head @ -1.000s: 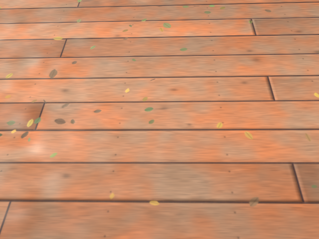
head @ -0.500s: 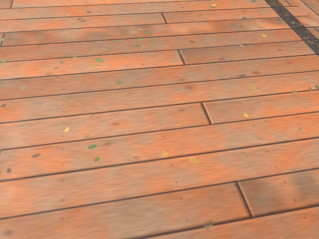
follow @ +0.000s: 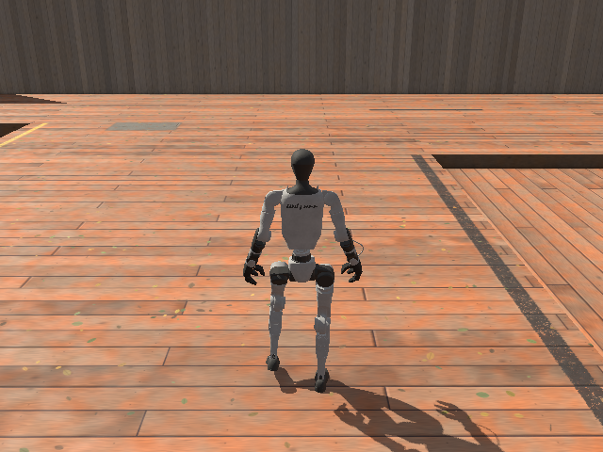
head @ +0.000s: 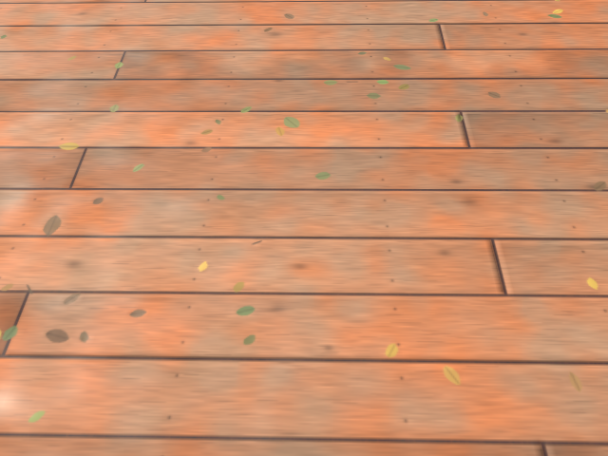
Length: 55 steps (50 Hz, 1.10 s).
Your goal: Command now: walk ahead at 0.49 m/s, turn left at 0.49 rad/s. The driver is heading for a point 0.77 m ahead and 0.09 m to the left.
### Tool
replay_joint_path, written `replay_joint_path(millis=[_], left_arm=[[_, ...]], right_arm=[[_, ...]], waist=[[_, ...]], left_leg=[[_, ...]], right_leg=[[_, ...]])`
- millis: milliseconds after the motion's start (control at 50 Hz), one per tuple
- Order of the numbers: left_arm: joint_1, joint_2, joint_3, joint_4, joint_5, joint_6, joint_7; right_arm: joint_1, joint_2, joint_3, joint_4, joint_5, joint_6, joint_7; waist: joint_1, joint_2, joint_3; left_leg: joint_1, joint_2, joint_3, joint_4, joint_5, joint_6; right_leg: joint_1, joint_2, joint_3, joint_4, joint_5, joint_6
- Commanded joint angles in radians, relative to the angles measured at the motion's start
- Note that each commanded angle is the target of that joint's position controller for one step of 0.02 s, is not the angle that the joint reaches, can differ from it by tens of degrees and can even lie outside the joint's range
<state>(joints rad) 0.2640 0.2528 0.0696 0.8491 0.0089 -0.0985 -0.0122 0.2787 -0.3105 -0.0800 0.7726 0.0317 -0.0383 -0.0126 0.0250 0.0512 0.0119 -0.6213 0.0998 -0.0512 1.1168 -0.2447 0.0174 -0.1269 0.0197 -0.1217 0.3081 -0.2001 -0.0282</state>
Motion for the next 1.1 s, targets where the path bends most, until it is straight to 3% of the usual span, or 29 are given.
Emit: replay_joint_path(millis=[20, 100, 160, 200, 240, 260, 280, 300, 320, 340, 360, 380, 420, 460, 520, 620, 720, 780, 800, 820, 840, 860, 880, 900, 920, 940, 980, 1020, 1100], left_arm=[[-0.063, 0.125, 0.028, -0.048, 0.002, -0.023, 0.006], [-0.037, 0.167, 0.035, -0.037, -0.007, -0.015, 0.016], [0.018, 0.196, 0.043, -0.017, -0.022, 0.004, 0.019], [0.032, 0.218, 0.049, -0.012, -0.030, 0.021, 0.020], [0.030, 0.251, 0.057, -0.019, -0.034, 0.039, 0.026], [0.022, 0.259, 0.058, -0.024, -0.036, 0.049, 0.030], [0.023, 0.240, 0.048, -0.032, -0.032, 0.050, 0.035], [0.109, 0.116, 0.009, -0.078, 0.009, 0.036, 0.027], [0.089, 0.100, -0.011, -0.108, -0.002, -0.006, 0.012], [-0.051, 0.192, 0.014, -0.138, -0.046, -0.031, 0.000], [-0.092, 0.180, 0.008, -0.159, -0.057, -0.044, -0.001], [-0.086, 0.168, 0.006, -0.147, -0.035, -0.046, 0.008], [-0.013, 0.171, 0.013, -0.107, -0.021, -0.019, 0.007], [0.018, 0.143, 0.009, -0.085, -0.014, 0.008, 0.006], [-0.065, 0.118, -0.002, -0.108, -0.013, 0.025, 0.011], [-0.186, 0.094, -0.016, -0.134, -0.028, 0.013, -0.010], [-0.265, 0.096, -0.019, -0.185, -0.032, 0.009, -0.043], [-0.220, 0.117, -0.009, -0.201, -0.026, 0.010, -0.058], [-0.152, 0.145, 0.006, -0.192, -0.024, 0.015, -0.056], [-0.018, 0.186, 0.030, -0.164, -0.023, 0.018, -0.050], [0.140, 0.255, 0.057, -0.139, -0.025, 0.024, -0.036], [0.188, 0.350, 0.079, -0.139, -0.033, 0.023, -0.030], [0.211, 0.258, 0.053, -0.147, -0.036, 0.020, -0.030], [0.172, 0.217, 0.041, -0.151, -0.028, 0.021, -0.024], [0.096, 0.200, 0.034, -0.170, -0.022, 0.023, -0.019], [0.025, 0.171, 0.023, -0.186, -0.017, 0.026, -0.017], [-0.024, 0.145, 0.010, -0.203, -0.002, 0.029, -0.009], [-0.037, 0.165, 0.013, -0.189, -0.004, 0.025, -0.001], [-0.039, 0.178, 0.015, -0.161, -0.015, 0.042, 0.017]], right_arm=[[0.002, -0.007, 0.004, -0.078, -0.008, 0.001, 0.009], [-0.148, 0.005, 0.020, -0.131, -0.011, -0.010, 0.042], [-0.235, -0.001, 0.023, -0.180, -0.007, -0.009, 0.063], [-0.254, -0.022, 0.016, -0.207, -0.007, -0.008, 0.073], [-0.186, -0.068, -0.008, -0.210, -0.009, -0.001, 0.075], [-0.063, -0.107, -0.031, -0.184, -0.006, 0.003, 0.070], [0.108, -0.168, -0.066, -0.140, -0.004, 0.011, 0.054], [0.164, -0.286, -0.093, -0.128, 0.000, 0.016, 0.034], [0.154, -0.278, -0.077, -0.170, -0.002, 0.001, 0.039], [0.143, -0.201, -0.053, -0.165, -0.015, -0.013, 0.047], [0.099, -0.176, -0.045, -0.160, -0.018, -0.023, 0.047], [0.026, -0.145, -0.035, -0.168, -0.017, -0.027, 0.045], [-0.062, -0.078, -0.011, -0.190, -0.039, -0.031, 0.037], [-0.059, -0.082, -0.008, -0.172, -0.038, -0.044, 0.035], [-0.019, -0.103, -0.010, -0.131, -0.038, -0.056, 0.025], [0.008, -0.119, -0.009, -0.084, -0.042, -0.060, 0.017], [0.053, -0.128, -0.017, -0.026, -0.032, -0.043, 0.014], [0.024, -0.154, -0.026, -0.024, -0.026, -0.021, -0.001], [0.012, -0.168, -0.030, -0.030, -0.026, -0.012, -0.008], [-0.006, -0.166, -0.026, -0.037, -0.026, -0.002, -0.016], [0.009, -0.143, -0.013, -0.054, -0.037, -0.004, -0.026], [0.130, -0.018, 0.029, -0.096, -0.059, -0.031, -0.006], [0.066, -0.068, 0.027, -0.086, -0.038, -0.068, 0.011], [-0.027, -0.121, 0.015, -0.119, 0.000, -0.093, 0.026], [-0.073, -0.115, 0.021, -0.130, -0.001, -0.104, 0.025], [-0.098, -0.118, 0.015, -0.129, -0.026, -0.104, 0.018], [-0.057, -0.116, 0.008, -0.126, -0.041, -0.079, 0.012], [-0.005, -0.075, 0.019, -0.107, -0.043, -0.054, 0.004], [-0.066, -0.037, 0.034, -0.106, -0.044, -0.038, -0.003]], waist=[[-0.030, -0.112, 0.055], [0.016, -0.083, 0.089], [0.042, -0.070, 0.108], [0.030, -0.082, 0.092], [-0.025, -0.126, 0.012], [-0.098, -0.129, -0.058], [-0.186, -0.098, -0.145], [-0.126, 0.157, -0.242], [-0.109, 0.168, -0.419], [-0.160, 0.051, -0.328], [-0.129, 0.022, -0.197], [-0.077, -0.054, -0.118], [-0.010, -0.014, -0.085], [0.001, -0.009, -0.078], [-0.025, -0.005, -0.019], [-0.087, 0.002, 0.037], [-0.117, -0.012, 0.082], [-0.072, 0.021, 0.032], [-0.034, 0.041, -0.025], [0.042, 0.025, -0.105], [0.109, -0.048, -0.211], [0.028, -0.310, -0.328], [0.086, -0.246, -0.413], [0.102, -0.190, -0.273], [0.071, -0.094, -0.177], [0.032, -0.032, -0.096], [-0.024, -0.067, -0.077], [-0.052, -0.084, -0.079], [-0.028, -0.127, -0.105]], left_leg=[[-0.107, 0.048, -0.061, -0.087, 0.124, -0.011], [-0.055, 0.027, 0.025, -0.336, 0.290, 0.002], [-0.074, 0.015, 0.058, -0.438, 0.270, 0.029], [-0.044, -0.020, 0.098, -0.475, 0.198, 0.058], [0.096, -0.098, 0.158, -0.472, 0.089, 0.099], [0.260, -0.146, 0.179, -0.497, 0.074, 0.128], [0.539, -0.168, 0.142, -0.542, 0.112, 0.167], [0.917, 0.084, -0.294, -0.557, 0.067, 0.299], [1.057, 0.244, -0.802, -0.767, -0.144, 0.441], [1.000, 0.224, -0.714, -0.834, -0.148, 0.366], [0.859, 0.190, -0.579, -0.836, -0.084, 0.328], [0.700, 0.145, -0.463, -0.836, 0.029, 0.296], [0.514, 0.100, -0.309, -0.872, 0.207, 0.267], [0.443, 0.087, -0.218, -0.907, 0.333, 0.272], [0.429, 0.072, -0.111, -0.952, 0.360, 0.251], [0.476, 0.061, 0.010, -0.992, 0.251, 0.188], [0.684, 0.140, 0.049, -0.940, 0.330, 0.174], [0.759, 0.155, 0.086, -0.806, 0.688, 0.137], [0.763, 0.142, 0.105, -0.700, 0.878, 0.120], [0.712, 0.105, 0.149, -0.509, 0.971, 0.090], [0.505, 0.069, 0.168, -0.230, 0.761, 0.048], [0.047, -0.144, 0.129, 0.157, -0.061, -0.031], [-0.105, -0.174, -0.058, 0.282, -0.317, -0.023], [-0.186, -0.112, -0.080, 0.281, -0.242, -0.002], [-0.163, -0.067, -0.059, 0.212, -0.171, 0.004], [-0.114, -0.035, -0.036, 0.132, -0.138, -0.009], [0.015, -0.010, -0.025, 0.063, -0.127, -0.038], [0.063, -0.014, 0.004, -0.038, -0.091, -0.070], [0.143, -0.052, 0.042, -0.322, 0.167, -0.089]], right_leg=[[0.001, -0.286, 0.134, -0.198, 0.213, -0.162], [0.019, -0.269, 0.010, -0.208, 0.253, -0.139], [0.130, -0.296, -0.028, -0.177, 0.297, -0.122], [0.200, -0.308, -0.058, -0.104, 0.474, -0.103], [0.240, -0.303, -0.087, 0.072, 0.817, -0.081], [0.208, -0.284, -0.105, 0.248, 0.906, -0.065], [0.057, -0.247, -0.119, 0.495, 0.806, -0.027], [-0.359, -0.125, -0.107, 0.883, 0.057, 0.035], [-0.574, 0.027, 0.137, 1.097, -0.413, 0.052], [-0.676, -0.029, 0.224, 1.118, -0.332, 0.029], [-0.693, -0.069, 0.210, 1.049, -0.243, 0.010], [-0.638, -0.111, 0.208, 0.958, -0.178, 0.011], [-0.490, -0.169, 0.201, 0.862, -0.099, 0.023], [-0.450, -0.173, 0.174, 0.814, -0.052, 0.049], [-0.518, -0.181, 0.168, 0.675, 0.104, 0.076], [-0.498, -0.137, 0.141, 0.386, 0.377, 0.055], [-0.596, -0.099, 0.147, 0.273, 0.273, 0.003], [-0.518, -0.045, 0.088, 0.257, 0.116, -0.046], [-0.417, -0.005, 0.052, 0.265, 0.070, -0.067], [-0.228, 0.042, 0.027, 0.231, 0.097, -0.096], [0.072, -0.046, 0.187, 0.232, 0.148, -0.154], [0.455, -0.303, 0.734, 0.173, -0.015, -0.356], [0.557, -0.343, 0.957, 0.028, -0.129, -0.378], [0.474, -0.319, 0.807, 0.006, -0.112, -0.322], [0.322, -0.291, 0.677, 0.010, 0.059, -0.289], [0.170, -0.261, 0.563, 0.012, 0.308, -0.268], [0.011, -0.221, 0.443, 0.001, 0.615, -0.262], [-0.068, -0.195, 0.347, -0.014, 0.767, -0.257], [-0.100, -0.117, 0.215, -0.006, 0.767, -0.195]])
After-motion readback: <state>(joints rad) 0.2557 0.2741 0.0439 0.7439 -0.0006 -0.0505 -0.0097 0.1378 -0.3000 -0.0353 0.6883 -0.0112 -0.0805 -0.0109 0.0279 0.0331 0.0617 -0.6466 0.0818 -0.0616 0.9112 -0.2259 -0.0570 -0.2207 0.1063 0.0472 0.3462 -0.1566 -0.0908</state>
